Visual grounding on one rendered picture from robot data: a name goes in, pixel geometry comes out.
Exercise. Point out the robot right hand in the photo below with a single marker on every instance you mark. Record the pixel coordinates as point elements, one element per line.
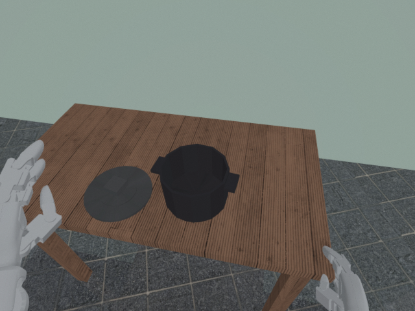
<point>349,295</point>

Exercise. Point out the robot left hand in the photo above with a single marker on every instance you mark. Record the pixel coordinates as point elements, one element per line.
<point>16,181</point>

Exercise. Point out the left robot forearm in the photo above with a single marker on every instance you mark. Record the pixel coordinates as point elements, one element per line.
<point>13,296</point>

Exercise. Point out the pot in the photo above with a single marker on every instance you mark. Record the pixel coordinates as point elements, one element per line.
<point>195,180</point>

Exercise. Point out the table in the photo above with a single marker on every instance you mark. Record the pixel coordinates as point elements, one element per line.
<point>276,220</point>

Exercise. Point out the lid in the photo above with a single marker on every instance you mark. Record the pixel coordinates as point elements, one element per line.
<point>106,207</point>

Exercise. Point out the knob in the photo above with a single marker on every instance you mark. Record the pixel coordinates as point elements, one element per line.
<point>116,185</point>

